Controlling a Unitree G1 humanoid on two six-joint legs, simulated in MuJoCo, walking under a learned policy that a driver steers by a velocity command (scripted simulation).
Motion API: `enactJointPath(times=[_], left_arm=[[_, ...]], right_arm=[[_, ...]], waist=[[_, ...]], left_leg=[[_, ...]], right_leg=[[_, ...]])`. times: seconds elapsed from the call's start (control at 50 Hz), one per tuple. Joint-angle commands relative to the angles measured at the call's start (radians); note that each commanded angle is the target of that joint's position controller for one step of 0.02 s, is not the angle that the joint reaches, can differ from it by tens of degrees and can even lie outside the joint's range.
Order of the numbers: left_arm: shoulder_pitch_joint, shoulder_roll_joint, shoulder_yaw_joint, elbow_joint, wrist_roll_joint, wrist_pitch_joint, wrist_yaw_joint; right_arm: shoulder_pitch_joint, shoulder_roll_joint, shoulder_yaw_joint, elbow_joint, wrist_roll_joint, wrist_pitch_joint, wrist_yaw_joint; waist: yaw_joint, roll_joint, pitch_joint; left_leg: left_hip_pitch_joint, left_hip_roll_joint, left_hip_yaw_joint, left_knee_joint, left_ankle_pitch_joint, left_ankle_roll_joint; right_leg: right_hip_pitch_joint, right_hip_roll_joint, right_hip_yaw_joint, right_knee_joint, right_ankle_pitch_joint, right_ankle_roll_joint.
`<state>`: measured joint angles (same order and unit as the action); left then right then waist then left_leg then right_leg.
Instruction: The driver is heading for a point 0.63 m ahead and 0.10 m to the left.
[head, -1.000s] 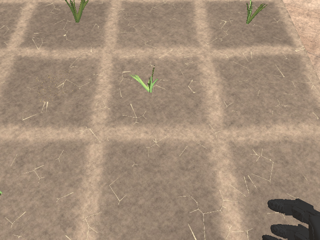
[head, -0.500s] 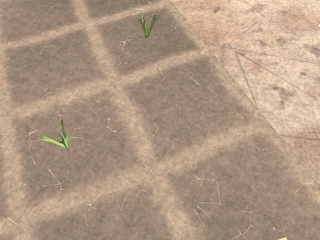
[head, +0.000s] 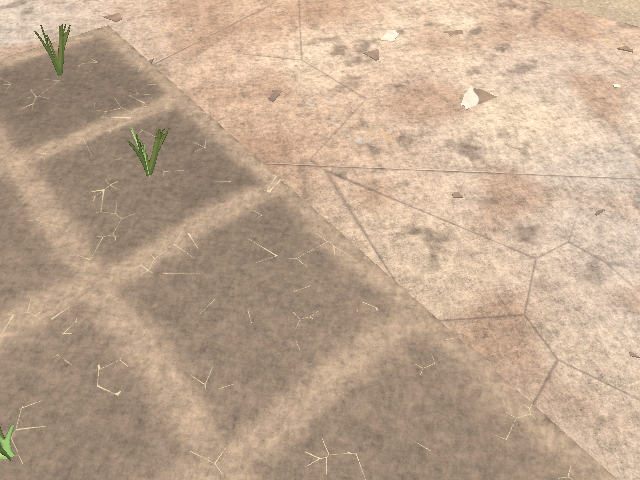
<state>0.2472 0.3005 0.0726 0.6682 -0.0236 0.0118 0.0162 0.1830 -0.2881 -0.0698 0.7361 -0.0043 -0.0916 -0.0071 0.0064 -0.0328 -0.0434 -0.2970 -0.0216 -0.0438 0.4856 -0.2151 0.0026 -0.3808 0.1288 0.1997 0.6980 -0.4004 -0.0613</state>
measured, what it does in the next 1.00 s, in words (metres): walks ahead, turning left: right foot, then left foot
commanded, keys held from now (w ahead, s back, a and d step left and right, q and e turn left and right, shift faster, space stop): w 0.18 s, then w+q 0.70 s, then no key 0.12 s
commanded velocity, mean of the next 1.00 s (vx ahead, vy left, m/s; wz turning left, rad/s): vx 0.47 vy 0.00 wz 0.22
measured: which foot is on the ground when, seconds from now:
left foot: down 0.00-0.42, up 0.44-0.88, down 0.90-1.00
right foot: up 0.00-0.38, down 0.40-0.92, up 0.94-1.00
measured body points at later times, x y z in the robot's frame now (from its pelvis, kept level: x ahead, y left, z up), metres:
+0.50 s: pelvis +0.22 -0.05 +0.00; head +0.25 -0.06 +0.45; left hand +0.43 +0.19 -0.08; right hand +0.21 -0.33 -0.14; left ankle +0.08 +0.10 -0.65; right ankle +0.27 -0.16 -0.73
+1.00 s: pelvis +0.47 +0.03 -0.01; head +0.51 +0.06 +0.43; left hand +0.46 +0.33 -0.14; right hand +0.72 -0.16 -0.11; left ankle +0.53 +0.13 -0.73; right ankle +0.37 -0.16 -0.64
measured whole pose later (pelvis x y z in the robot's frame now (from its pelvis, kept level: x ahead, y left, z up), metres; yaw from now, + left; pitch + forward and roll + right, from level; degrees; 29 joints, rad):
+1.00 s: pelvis +0.47 +0.03 -0.01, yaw +19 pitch +1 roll -2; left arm 0.23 0.30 0.08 0.80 -0.03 -0.07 0.00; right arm 0.12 -0.29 -0.06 0.68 0.01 -0.03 0.04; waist 0.02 0.01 0.10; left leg -0.47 -0.03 0.04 0.63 -0.18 0.08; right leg -0.28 -0.06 -0.01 1.19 -0.52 0.03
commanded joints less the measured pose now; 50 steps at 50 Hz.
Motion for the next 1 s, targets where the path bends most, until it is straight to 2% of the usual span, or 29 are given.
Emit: enactJointPath(times=[0.02, 0.04, 0.08, 0.14, 0.24, 0.3, 0.34, 0.36, 0.38, 0.4, 0.42, 0.44, 0.46, 0.5, 0.52, 0.56, 0.62, 0.7, 0.78, 0.82, 0.84, 0.86, 0.88, 0.9, 0.92, 0.94, 0.96, 0.98, 1.0], left_arm=[[-0.068, 0.107, 0.017, -0.114, 0.000, -0.043, -0.005], [-0.044, 0.109, 0.022, -0.084, 0.005, -0.046, -0.009], [-0.060, 0.088, 0.020, -0.076, 0.011, -0.058, -0.018], [-0.119, 0.045, 0.007, -0.088, 0.012, -0.070, -0.027], [-0.275, -0.010, -0.016, -0.132, 0.011, -0.089, -0.044], [-0.313, 0.005, -0.012, -0.142, -0.001, -0.103, -0.060], [-0.279, 0.038, 0.002, -0.138, -0.007, -0.111, -0.064], [-0.216, 0.061, 0.015, -0.122, -0.007, -0.113, -0.060], [-0.101, 0.096, 0.037, -0.087, -0.003, -0.112, -0.050], [0.072, 0.150, 0.058, -0.056, 0.014, -0.111, -0.037], [0.194, 0.252, 0.077, -0.034, 0.029, -0.099, -0.024], [0.219, 0.201, 0.064, -0.015, 0.026, -0.093, -0.030], [0.152, 0.125, 0.041, -0.008, 0.018, -0.093, -0.031], [0.019, 0.044, 0.016, -0.005, 0.020, -0.096, -0.035], [-0.025, 0.020, 0.011, 0.000, 0.030, -0.102, -0.038], [-0.067, 0.011, 0.016, 0.016, 0.033, -0.117, -0.036], [-0.069, 0.045, 0.030, 0.045, 0.035, -0.131, -0.027], [-0.056, 0.090, 0.044, 0.071, 0.026, -0.123, -0.012], [0.001, 0.141, 0.061, 0.099, -0.001, -0.107, -0.007], [0.020, 0.165, 0.070, 0.108, -0.011, -0.091, -0.008], [0.021, 0.182, 0.075, 0.108, -0.015, -0.084, -0.007], [0.020, 0.198, 0.079, 0.106, -0.021, -0.076, -0.007], [0.007, 0.199, 0.077, 0.102, -0.028, -0.067, -0.008], [0.017, 0.169, 0.063, 0.099, -0.024, -0.066, -0.004], [0.097, 0.060, 0.026, 0.050, 0.019, -0.075, -0.006], [0.099, 0.051, 0.006, 0.052, 0.023, -0.099, -0.013], [0.005, 0.131, 0.029, 0.043, -0.020, -0.106, -0.020], [-0.018, 0.111, 0.021, 0.038, -0.028, -0.108, -0.018], [-0.034, 0.100, 0.020, 0.046, -0.007, -0.107, -0.007]], right_arm=[[0.127, -0.168, -0.047, -0.018, -0.008, -0.011, 0.001], [0.110, -0.124, -0.034, -0.018, 0.004, -0.010, -0.001], [0.115, -0.115, -0.025, -0.009, 0.006, -0.006, -0.003], [0.157, -0.114, -0.021, 0.012, 0.002, -0.011, -0.001], [0.225, -0.124, -0.016, 0.054, 0.024, 0.007, -0.001], [0.269, -0.157, -0.022, 0.072, 0.032, 0.021, -0.002], [0.266, -0.172, -0.028, 0.079, 0.038, 0.031, -0.005], [0.250, -0.179, -0.029, 0.079, 0.041, 0.035, -0.007], [0.248, -0.164, -0.025, 0.078, 0.041, 0.036, -0.009], [0.230, -0.122, -0.008, 0.056, 0.025, 0.032, -0.009], [0.318, 0.004, 0.029, 0.023, 0.002, 0.018, -0.010], [0.374, -0.036, 0.020, 0.043, 0.036, 0.003, -0.010], [0.286, -0.118, -0.009, 0.035, 0.058, 0.004, -0.011], [0.177, -0.108, -0.015, 0.019, 0.040, 0.015, -0.013], [0.172, -0.089, -0.019, 0.019, 0.034, 0.028, -0.012], [0.190, -0.038, -0.013, 0.022, 0.039, 0.051, -0.007], [0.132, -0.028, -0.012, -0.012, 0.029, 0.065, -0.005], [0.017, -0.012, 0.004, -0.048, 0.031, 0.057, 0.025], [-0.114, -0.023, 0.011, -0.105, 0.031, 0.059, 0.051], [-0.143, -0.042, 0.004, -0.130, 0.029, 0.061, 0.059], [-0.134, -0.059, -0.005, -0.138, 0.028, 0.065, 0.059], [-0.092, -0.085, -0.019, -0.137, 0.028, 0.071, 0.058], [0.026, -0.125, -0.043, -0.113, 0.032, 0.076, 0.053], [0.188, -0.192, -0.078, -0.073, 0.029, 0.082, 0.038], [0.226, -0.315, -0.102, -0.072, 0.021, 0.081, 0.020], [0.199, -0.281, -0.077, -0.113, 0.013, 0.065, 0.028], [0.168, -0.201, -0.049, -0.108, 0.003, 0.055, 0.041], [0.134, -0.168, -0.039, -0.083, 0.009, 0.048, 0.045], [0.074, -0.135, -0.030, -0.076, 0.018, 0.043, 0.044]], waist=[[-0.047, 0.216, 0.110], [-0.038, 0.185, 0.119], [-0.040, 0.163, 0.119], [-0.057, 0.156, 0.107], [-0.106, 0.163, 0.124], [-0.108, 0.171, 0.128], [-0.065, 0.189, 0.115], [-0.017, 0.189, 0.083], [0.044, 0.159, 0.003], [0.125, 0.119, -0.140], [0.115, -0.156, -0.319], [0.110, -0.261, -0.398], [0.101, -0.174, -0.204], [0.055, -0.093, -0.028], [0.023, -0.109, 0.019], [-0.017, -0.096, 0.050], [-0.032, -0.034, 0.093], [-0.004, -0.006, 0.127], [0.038, 0.028, 0.170], [0.038, 0.021, 0.161], [0.025, 0.003, 0.132], [-0.005, -0.020, 0.084], [-0.078, -0.024, 0.012], [-0.160, 0.003, -0.072], [-0.097, 0.249, -0.181], [-0.082, 0.245, -0.376], [-0.119, 0.119, -0.317], [-0.085, 0.104, -0.185], [-0.052, 0.056, -0.095]], left_leg=[[0.292, 0.399, -0.582, -0.307, -0.548, 0.216], [0.296, 0.343, -0.485, -0.303, -0.459, 0.183], [0.286, 0.287, -0.351, -0.313, -0.288, 0.154], [0.263, 0.251, -0.218, -0.338, -0.073, 0.165], [0.204, 0.217, -0.108, -0.335, 0.140, 0.169], [0.194, 0.242, -0.129, -0.306, 0.178, 0.171], [0.217, 0.271, -0.162, -0.266, 0.240, 0.154], [0.213, 0.267, -0.148, -0.206, 0.352, 0.137], [0.185, 0.220, -0.104, -0.070, 0.480, 0.110], [0.033, 0.171, -0.068, 0.164, 0.360, 0.070], [-0.310, 0.037, 0.015, 0.540, -0.144, 0.002], [-0.408, 0.025, -0.089, 0.731, -0.363, -0.004], [-0.486, 0.077, -0.088, 0.806, -0.296, 0.000], [-0.458, 0.135, -0.056, 0.762, -0.150, 0.006], [-0.411, 0.156, -0.062, 0.725, -0.104, 0.006], [-0.349, 0.164, -0.058, 0.701, -0.064, 0.000], [-0.403, 0.168, -0.074, 0.616, 0.022, -0.016], [-0.375, 0.164, -0.028, 0.372, 0.223, -0.005], [-0.381, 0.154, 0.031, 0.222, 0.217, 0.033], [-0.363, 0.123, 0.075, 0.181, 0.145, 0.062], [-0.313, 0.089, 0.107, 0.173, 0.095, 0.080], [-0.230, 0.046, 0.141, 0.173, 0.043, 0.103], [-0.063, -0.006, 0.168, 0.144, 0.037, 0.132], [0.212, -0.032, 0.131, 0.093, 0.113, 0.169], [0.573, 0.235, -0.322, 0.061, 0.196, 0.315], [0.657, 0.409, -0.731, -0.104, 0.264, 0.435], [0.597, 0.387, -0.577, -0.127, 0.377, 0.371], [0.468, 0.347, -0.415, -0.109, 0.470, 0.329], [0.338, 0.297, -0.302, -0.105, 0.526, 0.288]], right_leg=[[-0.520, -0.097, -0.007, 0.331, -0.070, 0.014], [-0.516, -0.103, -0.016, 0.355, -0.002, 0.028], [-0.500, -0.124, -0.036, 0.353, 0.106, 0.044], [-0.460, -0.147, -0.102, 0.293, 0.242, 0.066], [-0.295, -0.162, -0.191, -0.006, 0.367, 0.090], [-0.173, -0.129, -0.206, -0.120, 0.352, 0.083], [-0.083, -0.122, -0.187, -0.183, 0.324, 0.058], [0.024, -0.112, -0.193, -0.221, 0.323, 0.036], [0.212, -0.102, -0.204, -0.257, 0.335, 0.008], [0.504, -0.223, -0.104, -0.210, 0.359, -0.042], [0.875, -0.507, 0.256, -0.210, 0.338, -0.149], [0.823, -0.568, 0.511, -0.340, 0.126, -0.230], [0.683, -0.519, 0.369, -0.369, 0.058, -0.190], [0.430, -0.431, 0.142, -0.436, 0.136, -0.141], [0.337, -0.398, 0.058, -0.475, 0.204, -0.128], [0.243, -0.386, -0.039, -0.531, 0.298, -0.131], [0.231, -0.405, -0.138, -0.563, 0.426, -0.147], [0.251, -0.383, -0.281, -0.575, 0.476, -0.119], [0.356, -0.415, -0.345, -0.565, 0.486, -0.097], [0.430, -0.424, -0.374, -0.503, 0.615, -0.080], [0.457, -0.421, -0.391, -0.440, 0.774, -0.069], [0.476, -0.414, -0.405, -0.340, 0.941, -0.057], [0.449, -0.391, -0.430, -0.164, 1.042, -0.038], [0.305, -0.346, -0.444, 0.087, 0.970, 0.005], [-0.101, -0.205, -0.440, 0.500, 0.270, 0.085], [-0.222, -0.080, -0.201, 0.704, -0.260, 0.107], [-0.271, -0.140, -0.119, 0.725, -0.209, 0.093], [-0.289, -0.184, -0.140, 0.654, -0.151, 0.079], [-0.276, -0.226, -0.150, 0.568, -0.095, 0.077]])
